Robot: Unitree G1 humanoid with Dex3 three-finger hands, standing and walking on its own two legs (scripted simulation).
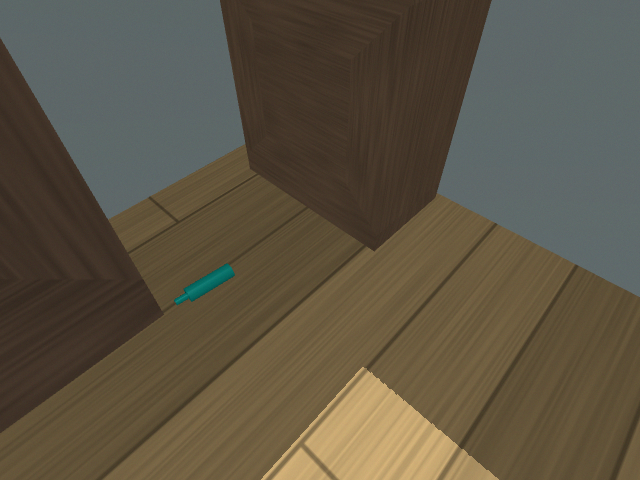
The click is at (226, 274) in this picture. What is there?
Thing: lying bottle
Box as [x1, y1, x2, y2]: [174, 263, 234, 304]
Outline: 233,271 227,263 184,288 185,292 174,299 175,302 178,304 187,298 189,298 192,301 233,276
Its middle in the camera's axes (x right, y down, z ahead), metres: -0.44 +0.16 +1.50
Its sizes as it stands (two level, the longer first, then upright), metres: 0.240 0.059 0.059
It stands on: the floor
